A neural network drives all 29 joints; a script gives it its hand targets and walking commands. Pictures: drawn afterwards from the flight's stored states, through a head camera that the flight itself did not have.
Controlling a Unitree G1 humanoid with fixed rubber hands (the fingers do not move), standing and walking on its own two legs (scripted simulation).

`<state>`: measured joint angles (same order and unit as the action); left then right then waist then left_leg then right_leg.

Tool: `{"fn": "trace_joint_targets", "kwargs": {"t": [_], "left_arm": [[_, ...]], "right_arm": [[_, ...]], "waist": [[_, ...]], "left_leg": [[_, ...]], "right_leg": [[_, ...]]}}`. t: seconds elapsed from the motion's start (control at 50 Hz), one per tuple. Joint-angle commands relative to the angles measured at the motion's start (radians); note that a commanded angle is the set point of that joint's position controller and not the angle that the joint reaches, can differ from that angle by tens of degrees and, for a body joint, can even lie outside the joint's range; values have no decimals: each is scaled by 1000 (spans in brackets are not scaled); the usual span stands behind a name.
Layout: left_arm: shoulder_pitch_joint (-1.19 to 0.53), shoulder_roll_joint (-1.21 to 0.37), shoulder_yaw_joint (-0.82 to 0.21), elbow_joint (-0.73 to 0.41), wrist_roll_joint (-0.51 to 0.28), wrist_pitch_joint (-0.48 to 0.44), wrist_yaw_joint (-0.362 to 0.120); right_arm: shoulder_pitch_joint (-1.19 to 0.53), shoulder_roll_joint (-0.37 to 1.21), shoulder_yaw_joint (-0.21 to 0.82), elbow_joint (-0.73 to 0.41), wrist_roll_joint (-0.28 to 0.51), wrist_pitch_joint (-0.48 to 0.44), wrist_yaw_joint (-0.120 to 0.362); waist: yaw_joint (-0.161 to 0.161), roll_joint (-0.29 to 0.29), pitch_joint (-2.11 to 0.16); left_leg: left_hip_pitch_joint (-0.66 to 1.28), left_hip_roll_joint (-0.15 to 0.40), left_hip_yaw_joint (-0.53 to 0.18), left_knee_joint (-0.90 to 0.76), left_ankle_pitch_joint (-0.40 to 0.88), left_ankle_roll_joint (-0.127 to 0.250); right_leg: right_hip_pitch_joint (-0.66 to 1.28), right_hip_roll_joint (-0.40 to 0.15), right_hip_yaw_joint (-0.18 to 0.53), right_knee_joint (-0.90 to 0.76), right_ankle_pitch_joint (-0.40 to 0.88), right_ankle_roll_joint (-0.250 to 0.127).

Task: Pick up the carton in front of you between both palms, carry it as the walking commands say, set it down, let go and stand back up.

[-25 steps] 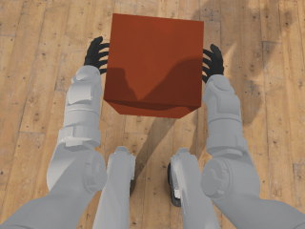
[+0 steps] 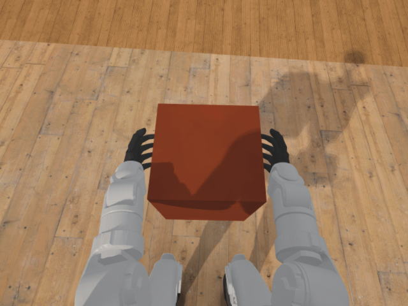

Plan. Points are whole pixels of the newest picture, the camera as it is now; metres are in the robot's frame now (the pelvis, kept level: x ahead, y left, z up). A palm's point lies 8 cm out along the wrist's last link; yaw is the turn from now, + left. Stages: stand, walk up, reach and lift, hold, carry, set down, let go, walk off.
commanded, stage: reach and lift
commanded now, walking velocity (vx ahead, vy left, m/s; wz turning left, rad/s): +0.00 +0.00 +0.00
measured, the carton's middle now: (206, 169) +0.40 +0.00 -0.10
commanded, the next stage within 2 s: hold in 1.48 s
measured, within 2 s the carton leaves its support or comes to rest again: neither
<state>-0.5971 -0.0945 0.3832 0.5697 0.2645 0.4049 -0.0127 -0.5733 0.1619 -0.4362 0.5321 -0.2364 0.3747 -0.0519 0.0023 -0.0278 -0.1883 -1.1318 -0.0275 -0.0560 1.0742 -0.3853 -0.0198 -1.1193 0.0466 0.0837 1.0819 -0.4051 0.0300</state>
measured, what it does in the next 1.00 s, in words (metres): rises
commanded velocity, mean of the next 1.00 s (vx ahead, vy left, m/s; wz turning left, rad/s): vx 0.00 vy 0.00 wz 0.00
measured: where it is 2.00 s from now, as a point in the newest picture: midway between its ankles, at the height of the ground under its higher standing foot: outside the picture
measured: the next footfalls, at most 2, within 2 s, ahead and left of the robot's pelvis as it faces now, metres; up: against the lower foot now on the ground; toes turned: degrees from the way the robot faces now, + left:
none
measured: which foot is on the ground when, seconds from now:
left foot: down 0.00-1.00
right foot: down 0.00-1.00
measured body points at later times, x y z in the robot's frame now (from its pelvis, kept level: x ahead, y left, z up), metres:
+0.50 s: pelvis +0.04 +0.00 +0.09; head +0.02 +0.00 +0.54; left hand +0.34 +0.15 +0.10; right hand +0.35 -0.15 +0.11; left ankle +0.06 +0.13 -0.65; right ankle +0.05 -0.13 -0.65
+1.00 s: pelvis +0.03 +0.00 +0.09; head +0.02 +0.00 +0.54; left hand +0.34 +0.15 +0.11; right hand +0.35 -0.15 +0.12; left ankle +0.06 +0.13 -0.65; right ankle +0.05 -0.13 -0.65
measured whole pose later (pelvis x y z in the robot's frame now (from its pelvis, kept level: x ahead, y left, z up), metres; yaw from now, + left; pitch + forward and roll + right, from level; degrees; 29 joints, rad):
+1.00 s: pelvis +0.03 +0.00 +0.09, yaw +1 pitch -4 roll +0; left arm -0.32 -0.17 0.28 0.34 0.31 0.64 -0.02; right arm -0.34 0.17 -0.31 0.36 -0.31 0.61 0.01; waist 0.00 -0.01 0.03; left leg -0.15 -0.01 -0.07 0.42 -0.19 -0.01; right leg -0.14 0.02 0.08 0.43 -0.21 0.01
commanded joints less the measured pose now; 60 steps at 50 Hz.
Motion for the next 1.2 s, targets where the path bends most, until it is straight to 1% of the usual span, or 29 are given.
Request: {"fn": "trace_joint_targets", "kwargs": {"t": [0.0, 0.2, 0.28, 0.36, 0.42, 0.48, 0.54, 0.58, 0.64, 0.74, 0.88, 1.04, 1.18], "left_arm": [[-524, -1055, -573, 12, -164, -27, -248], [-314, -1044, -631, -70, -177, 12, -238], [-243, -1033, -667, -129, -192, 46, -231], [-188, -1022, -710, -205, -212, 93, -226], [-149, -1015, -698, -226, -211, 135, -224], [-136, -1004, -654, -211, -190, 167, -227], [-172, -994, -602, -181, -165, 179, -237], [-222, -1004, -598, -178, -165, 175, -244], [-283, -1023, -612, -195, -177, 169, -251], [-306, -1028, -624, -201, -178, 172, -252], [-264, -1015, -629, -220, -174, 186, -242], [-192, -1009, -652, -278, -193, 205, -231], [-142, -998, -672, -328, -211, 223, -225]], "right_arm": [[-519, 1058, 627, 79, 151, 7, 267], [-304, 1035, 684, 15, 143, 48, 279], [-222, 1017, 709, -33, 155, 82, 285], [-155, 1011, 738, -88, 179, 129, 289], [-128, 994, 730, -109, 182, 170, 292], [-126, 971, 687, -99, 165, 200, 300], [-163, 958, 633, -68, 139, 212, 310], [-212, 968, 627, -65, 137, 208, 316], [-269, 986, 641, -84, 146, 202, 321], [-293, 987, 653, -95, 146, 204, 320], [-258, 964, 654, -116, 142, 216, 315], [-189, 944, 674, -172, 157, 234, 309], [-138, 934, 694, -223, 172, 251, 304]], "waist": [[11, 29, -593], [4, 30, -406], [0, 29, -328], [-4, 23, -241], [0, 25, -149], [0, 25, -47], [2, 24, 22], [1, 24, 23], [0, 25, -25], [-2, 23, -58], [0, 28, -63], [-1, 33, -70], [-1, 30, -67]], "left_leg": [[525, -106, 24, -194, 242, 20], [789, -90, -3, -417, 370, 21], [894, -80, -9, -501, 422, 19], [990, -71, -13, -587, 429, 17], [1017, -70, -12, -643, 389, 18], [1019, -67, -9, -682, 307, 21], [1004, -63, -3, -698, 217, 26], [1007, -61, 1, -694, 183, 28], [1024, -60, 1, -682, 195, 29], [1042, -61, 4, -682, 203, 26], [1079, -62, 1, -701, 260, 18], [1127, -66, -5, -718, 366, 11], [1152, -69, -9, -730, 428, 8]], "right_leg": [[380, 100, -36, -216, 214, -13], [676, 73, -15, -441, 363, -18], [784, 66, -12, -527, 415, -19], [891, 57, -11, -611, 437, -20], [936, 54, -10, -667, 404, -21], [942, 49, -12, -704, 320, -26], [927, 44, -16, -721, 228, -32], [927, 40, -18, -720, 193, -34], [944, 41, -19, -710, 204, -34], [968, 43, -22, -709, 210, -32], [996, 47, -25, -722, 262, -31], [1034, 53, -22, -738, 357, -27], [1062, 56, -18, -749, 417, -22]]}}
